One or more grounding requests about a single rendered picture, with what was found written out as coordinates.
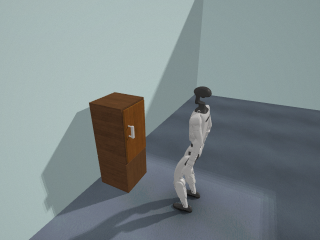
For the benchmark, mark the robot left upper arm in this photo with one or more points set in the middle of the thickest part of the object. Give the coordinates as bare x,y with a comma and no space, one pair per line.
196,122

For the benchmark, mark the handle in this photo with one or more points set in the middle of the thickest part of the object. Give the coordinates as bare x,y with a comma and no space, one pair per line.
132,132

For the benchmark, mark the right robot forearm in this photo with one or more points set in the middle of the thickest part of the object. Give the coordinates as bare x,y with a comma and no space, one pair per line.
206,134

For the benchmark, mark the cupboard door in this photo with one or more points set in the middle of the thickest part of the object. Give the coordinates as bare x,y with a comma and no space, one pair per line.
134,116

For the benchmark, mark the left robot hand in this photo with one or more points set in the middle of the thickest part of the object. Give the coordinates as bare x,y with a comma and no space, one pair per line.
187,172

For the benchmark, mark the humanoid robot head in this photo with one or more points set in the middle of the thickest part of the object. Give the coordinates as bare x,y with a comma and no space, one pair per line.
203,92

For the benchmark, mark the left robot forearm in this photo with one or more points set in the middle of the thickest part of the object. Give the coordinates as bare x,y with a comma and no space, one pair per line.
194,154

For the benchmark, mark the humanoid robot torso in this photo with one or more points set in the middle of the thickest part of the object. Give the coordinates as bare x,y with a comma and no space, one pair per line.
204,124

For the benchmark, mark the robot right upper arm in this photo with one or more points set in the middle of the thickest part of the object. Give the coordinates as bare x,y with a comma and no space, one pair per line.
209,121

